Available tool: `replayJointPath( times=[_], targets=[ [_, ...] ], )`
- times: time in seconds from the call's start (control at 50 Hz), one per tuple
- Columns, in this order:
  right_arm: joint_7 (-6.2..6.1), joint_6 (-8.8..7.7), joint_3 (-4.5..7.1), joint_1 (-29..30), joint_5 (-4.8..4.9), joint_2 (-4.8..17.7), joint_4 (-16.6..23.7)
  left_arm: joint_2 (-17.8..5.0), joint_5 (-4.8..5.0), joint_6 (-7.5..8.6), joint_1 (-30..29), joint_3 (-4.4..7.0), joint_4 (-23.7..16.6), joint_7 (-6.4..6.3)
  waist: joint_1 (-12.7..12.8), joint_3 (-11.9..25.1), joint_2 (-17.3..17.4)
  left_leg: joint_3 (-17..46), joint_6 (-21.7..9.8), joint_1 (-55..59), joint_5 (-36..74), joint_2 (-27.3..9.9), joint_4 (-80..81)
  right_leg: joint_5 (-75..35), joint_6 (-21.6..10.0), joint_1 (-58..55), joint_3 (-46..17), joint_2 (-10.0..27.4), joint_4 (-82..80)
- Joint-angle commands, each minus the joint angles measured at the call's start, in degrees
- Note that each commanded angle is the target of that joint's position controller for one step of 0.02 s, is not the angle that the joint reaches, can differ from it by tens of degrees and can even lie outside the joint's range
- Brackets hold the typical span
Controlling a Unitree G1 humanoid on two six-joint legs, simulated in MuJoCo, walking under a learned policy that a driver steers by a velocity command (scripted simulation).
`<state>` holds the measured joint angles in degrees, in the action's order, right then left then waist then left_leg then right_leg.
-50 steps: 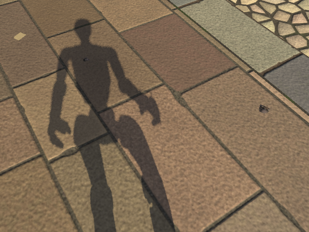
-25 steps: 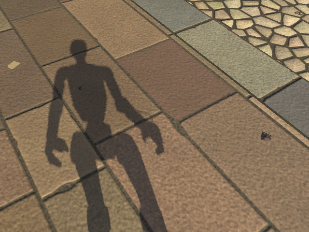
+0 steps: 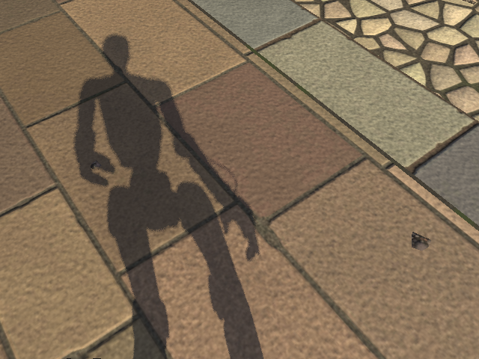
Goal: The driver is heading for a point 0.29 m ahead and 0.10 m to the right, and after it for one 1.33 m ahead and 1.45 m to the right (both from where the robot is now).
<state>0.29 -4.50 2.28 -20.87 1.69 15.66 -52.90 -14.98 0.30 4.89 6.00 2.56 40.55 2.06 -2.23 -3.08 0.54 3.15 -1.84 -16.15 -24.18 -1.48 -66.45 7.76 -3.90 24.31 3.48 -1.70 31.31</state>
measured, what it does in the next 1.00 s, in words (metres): walks ahead, turning right: left foot, then right foot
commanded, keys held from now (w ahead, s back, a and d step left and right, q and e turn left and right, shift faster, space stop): w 0.06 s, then w+e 0.06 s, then e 0.88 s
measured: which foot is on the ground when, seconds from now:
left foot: up 0.00-0.36, down 0.38-0.80, up 0.82-1.00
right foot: down 0.00-0.38, up 0.40-0.78, down 0.80-1.00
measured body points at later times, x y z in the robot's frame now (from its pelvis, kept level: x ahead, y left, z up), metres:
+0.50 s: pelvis +0.21 +0.04 +0.00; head +0.26 +0.05 +0.45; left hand +0.33 +0.32 -0.13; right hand +0.37 -0.24 -0.08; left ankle +0.34 +0.13 -0.73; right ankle +0.11 -0.08 -0.65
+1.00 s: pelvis +0.23 -0.01 +0.02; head +0.24 -0.06 +0.47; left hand +0.48 +0.19 -0.06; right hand +0.23 -0.34 -0.11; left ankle +0.32 +0.13 -0.64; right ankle +0.20 -0.09 -0.73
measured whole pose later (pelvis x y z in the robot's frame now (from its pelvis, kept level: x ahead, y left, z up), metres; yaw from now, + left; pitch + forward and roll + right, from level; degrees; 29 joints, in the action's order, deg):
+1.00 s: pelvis +0.23 -0.01 +0.02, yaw -29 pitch +2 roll +3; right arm -2.3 1.0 5.7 -4.2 -0.4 18.7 -47.1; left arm -16.9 -0.1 -1.0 13.6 3.9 38.0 -1.4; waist 0.5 -2.2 1.7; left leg 1.2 3.2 -32.9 -20.1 -0.2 -61.1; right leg 11.9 -3.0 17.0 -3.4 -1.0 26.8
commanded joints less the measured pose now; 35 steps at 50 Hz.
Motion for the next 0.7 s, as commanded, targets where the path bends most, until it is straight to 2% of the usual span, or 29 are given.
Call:
replayJointPath(
  times=[0.02, 0.06, 0.1, 0.12, 0.16, 0.18, 0.22, 0.26, 0.3, 0.34, 0.36, 0.38, 0.4, 0.42, 0.44, 0.46, 0.48, 0.5, 0.52, 0.56, 0.64, 0.7],
  targets=[
    [-0.46, -1.17, 1.9, 2.09, -0.53, 6.56, 5.29, -5.88, -0.83, 0.78, 5.12, 1.68, -0.84, 0.05, 2.12, 4.95, -3.67, 1.92, -0.6, -19.27, 7.73, -6.56, -3.29, 1.56, -9.39, -17.24, -21.77, 15.49, -19.88],
    [-0.67, 0.25, 1.6, -0.08, -0.72, 4.21, 4.48, -5.51, -0.59, 1.62, 4.43, 1.74, 0.06, 0.3, 0.29, 4.7, -5.03, 1.53, 0.25, -15.43, 9.13, -7.31, -0.14, -1.72, -10.21, -12.37, -17.7, 14.1, -22.68],
    [-1.01, 0.74, 1.74, 3.36, -1.45, 4.23, 5.87, -6.65, -0.33, 1.97, 5.88, 1.97, 1.33, 0.04, 0.25, 2.71, -4.13, 0.9, 1.22, -17.49, 12.28, -7.53, 4.78, -3.61, -10.74, -10.38, -15.6, 13.06, -24.38],
    [-1.09, 0.67, 1.76, 6.19, -1.85, 4.32, 7.0, -7.37, -0.29, 1.88, 7.06, 2.16, 1.89, -0.33, 0.76, 1.65, -3.48, 0.97, 1.88, -19.68, 15.15, -7.54, 8.46, -4.18, -10.98, -10.72, -15.26, 12.96, -24.91],
    [-1.03, 0.21, 1.58, 10.93, -2.51, 3.91, 8.59, -8.25, -0.29, 1.33, 8.66, 2.34, 2.73, -1.11, 1.67, 0.19, -2.64, 0.42, 3.07, -20.04, 21.09, -6.19, 17.63, -14.91, -10.09, -11.08, -12.45, 11.7, -23.68],
    [-0.85, -0.12, 1.33, 12.74, -2.66, 3.25, 9.07, -8.72, -0.28, 0.93, 9.19, 2.48, 3.08, -1.46, 2.11, 0.36, -2.72, -0.23, 3.38, -17.88, 24.01, -4.89, 22.54, -20.34, -9.03, -10.55, -10.18, 10.39, -22.23],
    [-0.4, -0.55, 0.94, 16.86, -2.57, 2.51, 10.1, -10.32, 0.14, 0.14, 11.57, 2.96, 4.02, -2.04, 3.68, 1.58, -3.35, -1.5, 3.81, -13.47, 29.3, -1.88, 29.41, -23.55, -7.48, -10.37, -8.35, 9.0, -19.46],
    [-0.09, -0.46, 1.05, 19.69, -2.05, 3.25, 11.22, -11.05, 0.65, -0.73, 13.43, 3.2, 4.78, -2.45, 4.54, 2.41, -4.48, -0.9, 3.87, -11.96, 30.74, -0.24, 32.73, -21.98, -7.03, -12.19, -10.28, 9.81, -16.88],
    [0.12, -0.36, 1.48, 20.89, -2.03, 4.83, 12.06, -10.77, 0.98, -1.6, 13.55, 3.3, 4.87, -3.0, 4.26, 3.14, -5.38, 0.85, 3.28, -11.38, 28.34, 0.39, 36.26, -19.64, -6.15, -15.21, -13.57, 10.82, -12.89],
    [0.2, -0.72, 2.29, 18.55, -2.32, 7.13, 11.65, -10.79, 1.07, -2.27, 12.02, 3.54, 4.15, -3.67, 2.58, 4.85, -6.57, 1.69, 2.04, -7.91, 25.75, 0.56, 39.34, -17.64, -4.73, -17.26, -17.11, 11.34, -7.89],
    [0.02, -1.08, 2.72, 14.77, -2.53, 7.9, 10.4, -9.85, 1.08, -2.59, 10.52, 3.33, 3.44, -3.87, 0.63, 6.61, -6.2, 0.7, 1.0, -2.44, 28.47, 0.46, 42.53, -16.45, -3.36, -16.64, -17.12, 9.42, -3.42],
    [-0.44, -1.45, 3.38, 10.83, -3.35, 10.48, 9.88, -7.29, 0.57, -2.62, 11.08, 2.55, 2.38, -3.84, -0.35, 11.37, -2.72, 2.99, -1.37, 7.69, 40.42, -4.31, 43.03, -10.36, -1.06, -13.01, -15.3, 5.08, 5.43],
    [-1.09, -1.01, 3.79, 7.62, -4.21, 13.59, 10.39, -2.84, -0.91, -2.45, 16.51, 1.28, 1.66, -3.59, 1.22, 18.75, 9.87, 13.7, -6.92, 25.34, 63.89, -18.01, 37.36, 19.93, 2.36, 0.65, -10.73, -1.3, 21.89],
    [-0.86, 0.26, 3.68, 6.64, -3.22, 12.41, 10.54, -3.84, 0.75, -2.45, 24.32, 0.95, 2.02, -3.49, 2.49, 26.52, 19.14, 26.89, -15.18, 32.48, 57.29, -27.15, 39.01, 37.01, 4.1, 10.24, -9.5, -3.08, 34.86],
    [-0.69, 1.06, 2.84, 8.78, -2.56, 8.74, 11.77, -9.32, 1.56, -3.3, 22.29, 2.48, 2.96, -3.76, 1.48, 23.55, 10.99, 25.54, -14.0, 27.24, 43.7, -23.68, 42.52, 31.67, 5.43, 12.63, -11.23, 0.2, 40.26],
    [-0.98, 1.61, 2.15, 11.43, -2.3, 6.47, 12.21, -10.59, 1.54, -4.44, 16.63, 3.16, 1.67, -4.15, 1.13, 17.6, 7.22, 19.32, -11.58, 21.75, 34.57, -20.41, 44.03, 27.39, 6.47, 14.99, -9.17, 1.83, 41.47],
    [-1.12, 2.14, 1.65, 14.72, -2.4, 5.41, 12.26, -10.24, 1.3, -5.83, 14.72, 3.49, 1.51, -4.61, 2.09, 13.35, 5.24, 14.68, -10.46, 14.91, 28.45, -17.56, 46.18, 24.43, 7.55, 14.29, -8.46, 3.58, 40.49],
    [-1.3, 2.55, 1.72, 17.13, -2.76, 5.71, 12.22, -9.91, 0.98, -7.03, 14.22, 3.72, 0.86, -4.96, 3.23, 10.77, 6.98, 12.02, -10.31, 8.64, 23.05, -16.39, 48.45, 21.51, 8.1, 11.91, -8.16, 4.88, 39.45],
    [-1.41, 2.74, 2.01, 18.43, -3.35, 6.59, 11.99, -8.5, 0.87, -7.82, 14.63, 3.49, 0.55, -5.01, 3.93, 8.81, 8.48, 8.2, -10.35, 2.87, 21.0, -14.48, 50.92, 19.26, 8.43, 8.12, -6.45, 4.83, 38.47],
    [-1.8, 2.61, 2.27, 19.26, -3.62, 6.74, 11.53, -6.91, 0.74, -8.24, 14.58, 3.37, -0.3, -5.04, 4.33, 8.02, 8.45, 3.75, -11.07, -0.06, 21.17, -13.94, 52.85, 16.97, 8.29, 5.25, -4.79, 4.8, 35.03],
    [-2.61, 2.84, 3.01, 19.24, -2.72, 8.41, 10.54, -5.61, 0.25, -8.03, 9.96, 2.68, -2.87, -4.15, 3.02, 9.4, 6.6, -0.01, -12.12, 2.16, 23.07, -16.2, 53.11, 13.12, 7.03, 2.01, -4.07, 6.56, 23.98],
    [-2.43, 3.61, 3.6, 19.12, -2.2, 10.08, 10.0, -6.62, 0.35, -8.17, 8.46, 2.83, -3.87, -3.08, 2.68, 9.28, 7.21, -2.16, -11.41, 2.76, 21.38, -17.1, 52.82, 12.09, 5.54, -2.2, -2.06, 5.95, 17.23]
  ],
)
